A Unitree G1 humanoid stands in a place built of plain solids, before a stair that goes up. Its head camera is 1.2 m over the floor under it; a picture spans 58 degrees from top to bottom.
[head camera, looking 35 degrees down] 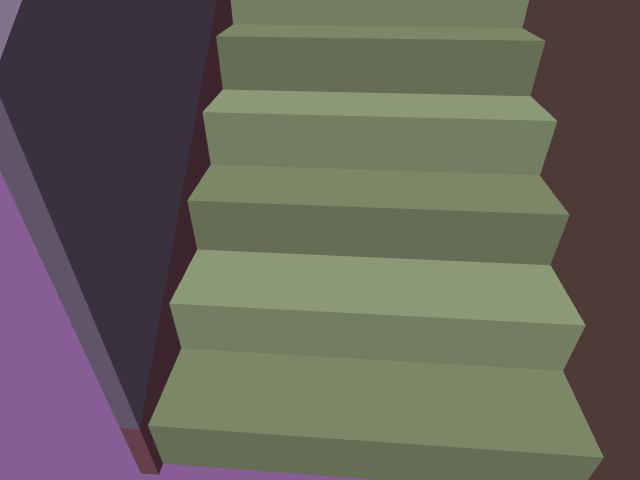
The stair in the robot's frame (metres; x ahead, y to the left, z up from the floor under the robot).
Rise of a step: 0.18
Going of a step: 0.25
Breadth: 1.12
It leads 4 degrees to the right of straight ahead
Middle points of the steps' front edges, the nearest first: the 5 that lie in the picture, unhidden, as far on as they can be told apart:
0.59 -0.12 0.19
0.84 -0.14 0.37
1.09 -0.16 0.55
1.34 -0.17 0.74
1.60 -0.19 0.92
